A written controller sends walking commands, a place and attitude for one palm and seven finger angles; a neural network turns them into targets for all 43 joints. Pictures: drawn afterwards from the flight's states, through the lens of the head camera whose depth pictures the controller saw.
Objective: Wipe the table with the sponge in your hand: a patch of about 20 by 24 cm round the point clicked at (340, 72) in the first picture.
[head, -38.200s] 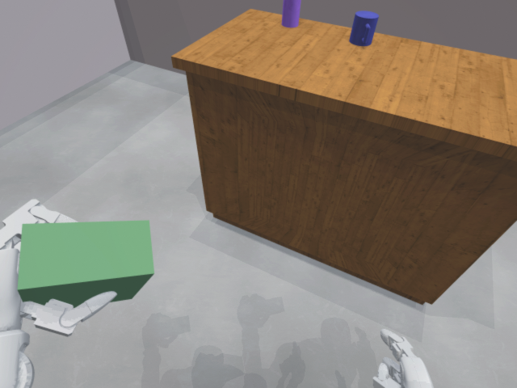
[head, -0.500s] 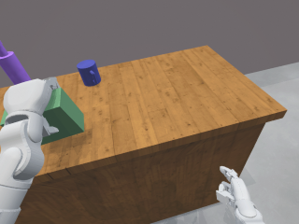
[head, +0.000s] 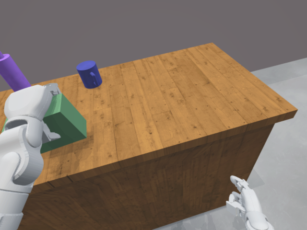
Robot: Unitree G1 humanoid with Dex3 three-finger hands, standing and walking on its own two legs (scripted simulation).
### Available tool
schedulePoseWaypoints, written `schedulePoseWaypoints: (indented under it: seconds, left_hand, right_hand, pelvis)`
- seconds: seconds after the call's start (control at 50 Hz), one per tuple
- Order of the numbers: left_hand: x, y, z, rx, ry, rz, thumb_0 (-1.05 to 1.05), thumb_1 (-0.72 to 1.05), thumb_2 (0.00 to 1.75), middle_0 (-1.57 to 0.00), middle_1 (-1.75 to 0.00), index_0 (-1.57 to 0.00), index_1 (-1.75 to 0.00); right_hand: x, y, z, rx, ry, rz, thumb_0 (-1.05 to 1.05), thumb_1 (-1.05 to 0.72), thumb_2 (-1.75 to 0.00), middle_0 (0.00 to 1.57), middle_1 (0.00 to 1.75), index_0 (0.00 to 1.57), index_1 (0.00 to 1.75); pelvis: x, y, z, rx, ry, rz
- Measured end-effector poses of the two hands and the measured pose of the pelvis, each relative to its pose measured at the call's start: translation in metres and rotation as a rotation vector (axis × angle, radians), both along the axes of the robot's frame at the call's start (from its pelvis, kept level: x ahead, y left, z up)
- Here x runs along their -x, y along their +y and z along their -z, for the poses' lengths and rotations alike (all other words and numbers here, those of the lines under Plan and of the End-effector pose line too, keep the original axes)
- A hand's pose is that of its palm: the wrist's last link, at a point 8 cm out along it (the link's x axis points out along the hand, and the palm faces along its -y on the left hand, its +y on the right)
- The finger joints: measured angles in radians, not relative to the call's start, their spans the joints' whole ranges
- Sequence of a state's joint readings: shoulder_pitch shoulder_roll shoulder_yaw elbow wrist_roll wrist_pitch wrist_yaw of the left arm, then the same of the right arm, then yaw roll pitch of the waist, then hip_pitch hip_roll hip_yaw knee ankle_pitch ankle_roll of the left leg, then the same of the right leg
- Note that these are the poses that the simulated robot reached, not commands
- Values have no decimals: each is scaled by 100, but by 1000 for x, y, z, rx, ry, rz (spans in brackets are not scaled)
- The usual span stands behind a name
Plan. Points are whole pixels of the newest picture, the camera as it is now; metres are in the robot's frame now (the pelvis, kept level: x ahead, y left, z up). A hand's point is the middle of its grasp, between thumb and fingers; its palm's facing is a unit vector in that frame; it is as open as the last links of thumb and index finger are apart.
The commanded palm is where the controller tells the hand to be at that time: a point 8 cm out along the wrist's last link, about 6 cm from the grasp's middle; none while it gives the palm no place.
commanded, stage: move the sponge above the wiping area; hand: left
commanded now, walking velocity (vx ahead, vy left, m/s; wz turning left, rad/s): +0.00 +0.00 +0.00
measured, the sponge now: (54, 129) +0.29 +0.31 +0.15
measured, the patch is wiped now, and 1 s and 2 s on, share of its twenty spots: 0.10 0.10 0.10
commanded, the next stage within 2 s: none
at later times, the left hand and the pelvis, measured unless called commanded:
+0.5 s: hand (58, 120) +0.29 +0.28 +0.18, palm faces +0.15 -0.12 -0.98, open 10.1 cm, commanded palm +0.23 +0.28 +0.27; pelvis +0.01 +0.01 +0.00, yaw +1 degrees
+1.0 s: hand (58, 134) +0.26 +0.27 +0.17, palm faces +0.08 -0.08 -0.99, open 10.1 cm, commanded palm +0.21 +0.28 +0.27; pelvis +0.00 +0.00 +0.00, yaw +0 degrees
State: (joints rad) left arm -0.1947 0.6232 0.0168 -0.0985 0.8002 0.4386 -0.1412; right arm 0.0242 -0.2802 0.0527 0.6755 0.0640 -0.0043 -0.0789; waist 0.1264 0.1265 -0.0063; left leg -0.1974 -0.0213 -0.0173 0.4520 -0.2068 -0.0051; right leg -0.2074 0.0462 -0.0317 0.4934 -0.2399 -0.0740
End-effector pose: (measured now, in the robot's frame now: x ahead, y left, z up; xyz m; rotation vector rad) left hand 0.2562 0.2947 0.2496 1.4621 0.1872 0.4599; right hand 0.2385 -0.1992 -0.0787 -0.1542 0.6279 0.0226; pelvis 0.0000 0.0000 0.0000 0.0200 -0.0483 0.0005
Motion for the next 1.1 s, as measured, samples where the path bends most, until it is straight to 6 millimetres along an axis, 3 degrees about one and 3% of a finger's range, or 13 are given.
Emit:
schedulePoseWaypoints:
  seconds: [0.16, 0.38, 0.58, 0.74, 0.8, 0.86, 0.98, 1.04, 1.1]
  left_hand:
    - [3, -21, 30, 20, 107, 88, 0, -51, 106, -75, -133, -74, -136]
    - [1, -1, -7, 15, -45, 3, 0, -51, 106, -75, -133, -74, -135]
    - [-3, -28, 24, 48, 68, 106, 0, -51, 106, -75, -133, -74, -136]
    - [8, -2, -10, -10, -43, 0, 0, -52, 106, -75, -133, -74, -135]
    - [14, 5, -13, 20, -46, -46, 0, -51, 106, -75, -133, -74, -136]
    - [18, 3, 0, 56, 1, -45, 0, -51, 106, -75, -134, -74, -136]
    - [21, -24, 29, 49, 105, 70, 0, -51, 106, -75, -134, -74, -136]
    - [24, -29, 20, -20, 76, 105, 0, -52, 106, -75, -133, -74, -135]
    - [25, -20, -2, -62, -2, 72, 0, -52, 106, -75, -133, -74, -135]
  right_hand:
    - [-17, 19, -10, -6, -40, -34, 1, -90, -90, 20, 30, 20, 30]
    - [-33, 39, -20, -21, -51, -80, 1, -90, -90, 20, 30, 20, 30]
    - [-28, 35, -18, -21, -35, -68, 1, -90, -90, 20, 30, 20, 30]
    - [-26, 25, -14, -8, -10, -67, 1, -90, -90, 20, 30, 20, 30]
    - [-27, 22, -13, -17, -14, -59, 1, -90, -90, 20, 30, 20, 30]
    - [-28, 21, -15, -23, -30, -53, 1, -90, -90, 20, 30, 20, 30]
    - [-28, 22, -19, -3, -63, -64, 1, -90, -90, 20, 30, 20, 30]
    - [-27, 22, -21, 4, -70, -73, 1, -90, -90, 20, 30, 20, 30]
    - [-24, 21, -21, -2, -66, -75, 1, -90, -90, 20, 30, 20, 30]
  pelvis:
    - [-3, 8, 0, -2, 5, 0]
    - [-5, 11, -3, 4, 4, -11]
    - [-9, 12, -2, 0, 13, 4]
    - [-10, 8, -2, 2, 4, 6]
    - [-9, 7, -2, 3, 8, -2]
    - [-8, 7, -2, 4, 10, -5]
    - [-4, 4, 0, 0, -1, -5]
    - [-3, 1, 0, -2, -11, 2]
    - [-2, -1, 0, -2, -18, 2]
